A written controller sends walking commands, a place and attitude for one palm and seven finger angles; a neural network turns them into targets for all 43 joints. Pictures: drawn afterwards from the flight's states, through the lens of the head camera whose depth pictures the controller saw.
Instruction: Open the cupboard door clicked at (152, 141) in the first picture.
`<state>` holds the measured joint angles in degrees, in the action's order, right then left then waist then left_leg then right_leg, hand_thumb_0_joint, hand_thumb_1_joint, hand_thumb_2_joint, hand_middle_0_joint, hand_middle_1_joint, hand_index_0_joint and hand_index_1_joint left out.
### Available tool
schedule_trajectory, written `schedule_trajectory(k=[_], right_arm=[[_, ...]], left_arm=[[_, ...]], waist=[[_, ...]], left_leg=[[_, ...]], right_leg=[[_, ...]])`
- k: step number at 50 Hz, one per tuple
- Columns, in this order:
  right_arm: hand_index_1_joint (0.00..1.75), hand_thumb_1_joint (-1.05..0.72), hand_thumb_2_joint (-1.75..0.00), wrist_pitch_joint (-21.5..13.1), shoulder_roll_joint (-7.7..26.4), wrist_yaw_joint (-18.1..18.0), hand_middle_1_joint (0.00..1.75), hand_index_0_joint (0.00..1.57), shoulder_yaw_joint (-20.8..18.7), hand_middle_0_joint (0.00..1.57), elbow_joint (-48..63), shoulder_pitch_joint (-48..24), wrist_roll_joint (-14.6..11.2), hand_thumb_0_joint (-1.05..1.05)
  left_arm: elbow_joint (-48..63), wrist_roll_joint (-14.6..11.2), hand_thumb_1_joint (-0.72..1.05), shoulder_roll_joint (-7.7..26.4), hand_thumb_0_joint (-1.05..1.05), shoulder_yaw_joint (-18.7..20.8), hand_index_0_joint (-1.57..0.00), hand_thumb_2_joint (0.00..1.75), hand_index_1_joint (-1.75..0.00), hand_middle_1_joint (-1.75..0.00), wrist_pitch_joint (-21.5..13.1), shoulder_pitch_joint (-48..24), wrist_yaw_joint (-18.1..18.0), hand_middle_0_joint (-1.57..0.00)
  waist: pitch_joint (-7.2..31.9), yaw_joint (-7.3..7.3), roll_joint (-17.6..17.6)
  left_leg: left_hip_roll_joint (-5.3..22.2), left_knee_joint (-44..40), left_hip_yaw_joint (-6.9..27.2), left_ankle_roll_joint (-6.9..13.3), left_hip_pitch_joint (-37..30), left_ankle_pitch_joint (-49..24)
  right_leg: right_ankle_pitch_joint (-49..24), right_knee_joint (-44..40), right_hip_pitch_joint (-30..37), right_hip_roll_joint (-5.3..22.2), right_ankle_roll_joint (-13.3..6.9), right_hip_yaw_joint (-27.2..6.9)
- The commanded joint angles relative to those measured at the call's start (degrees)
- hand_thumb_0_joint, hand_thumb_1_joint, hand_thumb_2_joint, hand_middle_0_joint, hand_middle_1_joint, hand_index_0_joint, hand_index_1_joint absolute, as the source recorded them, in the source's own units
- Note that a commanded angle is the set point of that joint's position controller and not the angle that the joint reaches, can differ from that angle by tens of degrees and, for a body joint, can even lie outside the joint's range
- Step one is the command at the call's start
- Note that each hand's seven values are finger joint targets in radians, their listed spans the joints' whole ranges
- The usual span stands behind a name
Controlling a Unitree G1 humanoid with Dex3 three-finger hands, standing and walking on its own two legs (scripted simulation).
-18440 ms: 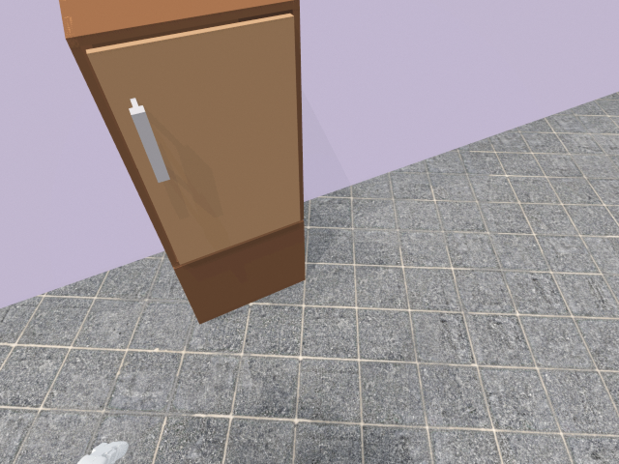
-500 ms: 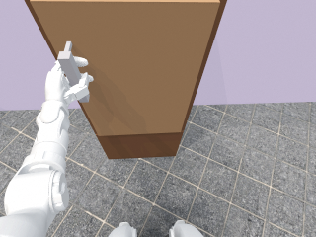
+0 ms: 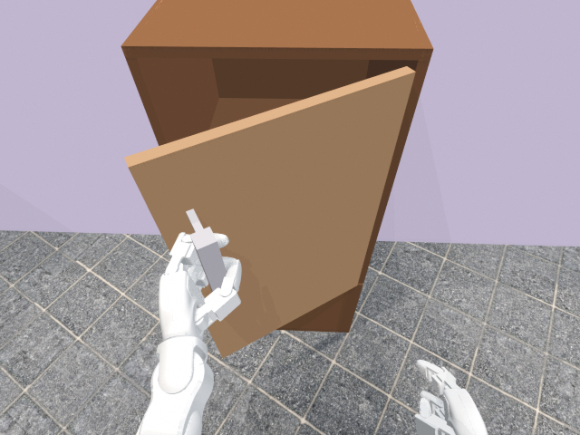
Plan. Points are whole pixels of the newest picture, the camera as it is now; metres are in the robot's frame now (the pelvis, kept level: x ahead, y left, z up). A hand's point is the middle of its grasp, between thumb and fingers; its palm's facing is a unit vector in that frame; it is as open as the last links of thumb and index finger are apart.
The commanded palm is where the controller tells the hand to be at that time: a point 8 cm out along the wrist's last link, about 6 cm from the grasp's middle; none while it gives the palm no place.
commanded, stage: pull the door open along its arc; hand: left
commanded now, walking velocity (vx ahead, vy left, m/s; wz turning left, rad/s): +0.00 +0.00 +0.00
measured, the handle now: (209, 261) +0.33 +0.13 +0.07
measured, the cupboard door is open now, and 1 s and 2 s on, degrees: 32 41 41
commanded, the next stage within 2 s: open thumb and fingers to let go in 0.28 s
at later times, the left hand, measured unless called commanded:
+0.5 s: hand (266, 317) +0.25 +0.04 +0.07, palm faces +0.44 -0.90 -0.03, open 6.4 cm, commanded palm +0.20 +0.09 +0.07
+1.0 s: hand (255, 321) +0.25 +0.06 +0.07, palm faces +0.39 -0.92 -0.01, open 13.7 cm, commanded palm +0.21 +0.11 +0.07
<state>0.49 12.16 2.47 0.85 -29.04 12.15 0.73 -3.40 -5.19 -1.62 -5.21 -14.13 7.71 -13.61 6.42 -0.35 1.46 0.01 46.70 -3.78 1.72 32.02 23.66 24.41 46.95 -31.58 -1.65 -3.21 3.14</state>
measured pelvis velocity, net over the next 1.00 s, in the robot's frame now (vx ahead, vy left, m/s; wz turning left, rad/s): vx -0.02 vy -0.05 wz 0.01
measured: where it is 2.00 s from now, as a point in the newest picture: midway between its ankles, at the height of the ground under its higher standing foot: outside the picture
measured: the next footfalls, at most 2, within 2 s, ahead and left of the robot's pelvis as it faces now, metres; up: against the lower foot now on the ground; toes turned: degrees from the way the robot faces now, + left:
none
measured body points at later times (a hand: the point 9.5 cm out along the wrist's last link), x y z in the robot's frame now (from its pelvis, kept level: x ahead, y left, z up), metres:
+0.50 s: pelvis +0.00 -0.06 +0.00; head +0.01 -0.10 +0.45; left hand +0.22 +0.09 +0.08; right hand +0.18 -0.27 -0.11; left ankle +0.00 +0.10 -0.70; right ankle -0.01 -0.08 -0.70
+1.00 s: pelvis -0.02 -0.05 +0.00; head +0.00 -0.09 +0.44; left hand +0.22 +0.11 +0.07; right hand +0.16 -0.28 -0.11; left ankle +0.00 +0.11 -0.70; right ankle -0.01 -0.08 -0.70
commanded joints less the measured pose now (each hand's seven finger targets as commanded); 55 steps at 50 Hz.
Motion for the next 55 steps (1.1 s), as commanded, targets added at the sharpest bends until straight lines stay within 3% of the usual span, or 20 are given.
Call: schedule_trajectory(k=[1, 3, 4, 8, 11, 14, 18, 19, 20, 22, 28, 30, 34, 39, 41, 50, 55], right_arm=[[0.30, -0.90, -0.90, -0.83, 4.51, -0.68, 0.30, 0.20, -1.62, 0.20, 9.28, -3.64, 1.10, 0.00], [0.30, -0.90, -0.90, 0.21, 3.89, -1.04, 0.30, 0.20, -1.38, 0.20, 9.47, -4.23, 1.40, 0.00], [0.30, -0.90, -0.90, 0.74, 3.47, -1.11, 0.30, 0.20, -1.13, 0.20, 9.48, -5.13, 1.49, 0.00], [0.30, -0.90, -0.90, 1.70, 2.47, -2.15, 0.30, 0.20, -0.57, 0.20, 9.33, -6.81, 2.28, 0.00], [0.30, -0.90, -0.90, 1.56, 2.29, -2.43, 0.30, 0.20, -0.26, 0.20, 9.08, -7.93, 2.39, 0.00], [0.30, -0.90, -0.90, 0.40, 2.44, -2.58, 0.30, 0.20, -0.32, 0.20, 8.76, -8.39, 2.56, 0.00], [0.30, -0.90, -0.90, -1.38, 2.70, -2.30, 0.30, 0.20, -0.58, 0.20, 8.31, -7.93, 2.71, 0.00], [0.30, -0.90, -0.90, -1.57, 2.97, -2.50, 0.30, 0.20, -0.64, 0.20, 7.25, -7.63, 2.72, 0.00], [0.30, -0.90, -0.90, -1.78, 2.88, -2.73, 0.30, 0.20, -0.94, 0.20, 7.06, -7.53, 2.94, 0.00], [0.30, -0.90, -0.90, -2.18, 2.94, -2.91, 0.30, 0.20, -1.04, 0.20, 6.80, -7.18, 2.85, 0.00], [0.30, -0.90, -0.90, -2.44, 3.48, -3.78, 0.30, 0.20, -1.70, 0.20, 6.13, -6.36, 2.27, 0.00], [0.30, -0.90, -0.90, -2.52, 3.43, -4.03, 0.30, 0.20, -1.72, 0.20, 5.97, -6.49, 2.25, 0.00], [0.30, -0.90, -0.90, -2.86, 3.64, -4.49, 0.30, 0.20, -1.57, 0.20, 5.66, -7.50, 1.91, 0.00], [0.30, -0.90, -0.90, -3.96, 3.57, -4.61, 0.30, 0.20, -1.73, 0.20, 5.66, -8.10, 2.10, 0.00], [0.30, -0.90, -0.90, -4.32, 3.59, -4.55, 0.30, 0.20, -1.72, 0.20, 5.55, -8.15, 2.20, 0.00], [0.30, -0.90, -0.90, -4.55, 3.73, -4.95, 0.30, 0.20, -1.66, 0.20, 5.63, -7.32, 2.19, 0.00], [0.30, -0.90, -0.90, -4.40, 3.48, -4.82, 0.30, 0.20, -1.33, 0.20, 6.02, -7.78, 2.17, 0.00]], left_arm=[[18.42, 4.43, 0.90, 5.16, 0.00, 6.68, -0.40, 0.90, -1.35, -1.35, -0.81, 4.39, -11.46, -0.40], [19.64, 6.43, 0.90, 3.81, 0.00, 4.83, -0.40, 0.90, -1.35, -1.35, 1.15, 9.51, -14.30, -0.40], [20.07, 7.20, 0.90, 1.46, 0.00, 2.27, -0.40, 0.90, -1.35, -1.35, 2.14, 9.67, -15.36, -0.40], [20.64, 10.10, 0.90, -1.33, 0.00, -1.29, -0.40, 0.90, -1.35, -1.35, 4.47, 10.27, -17.49, -0.40], [20.84, 9.36, 0.90, -3.61, 0.00, -4.05, -0.40, 0.90, -1.35, -1.35, 4.43, 11.00, -16.61, -0.40], [20.74, 8.16, 0.90, -6.21, 0.00, -7.36, -0.40, 0.90, -1.35, -1.35, 3.70, 8.34, -15.70, -0.40], [20.93, 9.46, 0.90, -8.51, 0.00, -11.52, -0.40, 0.90, -1.35, -1.35, 2.44, 3.91, -15.57, -0.40], [19.94, 9.82, 0.90, -6.13, 0.00, -9.67, -0.40, 0.90, -1.35, -1.35, 1.92, -1.97, -16.10, -0.40], [19.25, 10.06, 0.83, -5.25, 0.00, -8.39, -0.40, 0.87, -1.34, -1.34, 1.44, -1.33, -16.24, -0.40], [18.28, 9.87, 0.69, -4.31, 0.00, -7.43, -0.38, 0.81, -1.33, -1.33, 0.53, 0.32, -15.77, -0.38], [17.65, 8.28, 0.27, -1.16, 0.00, -4.30, -0.35, 0.63, -1.28, -1.28, -1.04, 0.01, -13.00, -0.35], [17.72, 7.38, 0.13, -1.10, 0.00, -3.51, -0.35, 0.57, -1.27, -1.27, -1.46, 0.83, -12.02, -0.35], [16.22, 5.18, -0.15, 0.06, 0.00, -1.10, -0.32, 0.45, -1.24, -1.24, -2.33, 0.75, -10.74, -0.32], [16.37, 4.48, -0.50, 0.53, 0.00, 0.26, -0.30, 0.30, -1.20, -1.20, -3.86, -1.08, -11.54, -0.30], [16.45, 4.84, -0.50, 0.37, 0.00, -0.16, -0.30, 0.30, -1.20, -1.20, -4.23, -2.51, -11.95, -0.30], [14.51, 5.06, -0.50, 0.34, 0.00, -0.22, -0.22, 0.30, -0.75, -0.75, -3.08, -3.66, -11.70, -0.22], [13.54, 5.68, -0.50, -0.85, 0.00, -1.23, -0.18, 0.30, -0.50, -0.50, -2.20, -4.92, -13.30, -0.18]], waist=[[10.55, 3.86, -1.94], [10.36, 4.12, -4.21], [8.94, 3.39, -4.15], [6.75, 2.40, -5.87], [5.60, 1.70, -4.66], [4.72, 0.35, -7.69], [5.23, -0.93, -7.31], [5.21, -1.66, -6.69], [6.49, -0.75, -7.06], [8.02, -0.26, -7.73], [10.63, 0.08, -10.38], [10.84, 0.46, -8.66], [7.33, 0.44, -8.93], [7.55, 0.80, -8.69], [7.74, 0.45, -7.98], [9.04, 0.41, -8.96], [6.96, 0.45, -6.95]], left_leg=[[-0.69, -5.41, 3.17, -0.78, -5.55, -16.32], [-0.88, -5.23, 3.46, -0.72, -5.78, -16.50], [-1.00, -5.01, 3.35, -0.74, -5.66, -16.40], [-1.42, -4.07, 4.01, -0.70, -5.46, -15.21], [-1.48, -3.76, 4.23, -0.81, -5.99, -13.66], [-1.57, -2.71, 5.06, -0.87, -5.36, -11.89], [-1.80, -1.28, 6.19, -0.80, -4.33, -10.69], [-1.86, -0.74, 6.37, -0.82, -3.25, -9.79], [-1.95, -0.53, 6.32, -0.91, -2.63, -9.22], [-2.16, -0.35, 6.61, -0.93, -1.22, -8.85], [-2.35, -0.14, 6.99, -0.87, 1.77, -8.22], [-2.40, -0.35, 6.92, -0.88, 1.78, -8.04], [-2.45, -0.47, 7.43, -0.78, 2.54, -5.58], [-2.48, 0.00, 7.90, -0.69, 2.55, -5.09], [-2.53, 0.16, 7.95, -0.68, 2.80, -4.96], [-2.50, -0.51, 7.39, -0.48, 2.05, -5.77], [-2.55, -1.15, 6.95, -0.46, 0.97, -4.58]], right_leg=[[-21.29, -6.39, 11.24, 1.18, 1.27, -2.22], [-22.55, -7.32, 12.96, 1.18, 1.17, -3.04], [-23.36, -7.81, 12.64, 1.41, 1.25, -3.46], [-24.57, -9.76, 12.95, 1.98, 1.42, -5.35], [-25.87, -10.95, 12.46, 2.98, 2.31, -6.21], [-27.48, -12.65, 12.52, 4.62, 3.78, -8.30], [-25.77, -13.42, 11.34, 6.11, 4.28, -10.82], [-24.13, -12.91, 9.75, 6.48, 4.36, -11.14], [-22.70, -12.88, 10.27, 6.74, 4.48, -11.61], [-23.49, -12.79, 11.65, 7.32, 4.75, -12.77], [-29.66, -12.68, 16.68, 8.99, 6.21, -15.86], [-30.42, -12.43, 17.08, 9.15, 6.33, -16.02], [-22.77, -14.42, 14.86, 8.98, 6.13, -16.59], [-18.12, -14.86, 13.66, 8.90, 5.83, -17.17], [-17.60, -14.57, 13.10, 8.93, 5.85, -17.31], [-18.12, -13.79, 13.13, 8.36, 5.74, -15.15], [-11.03, -14.08, 9.69, 7.23, 4.63, -12.71]])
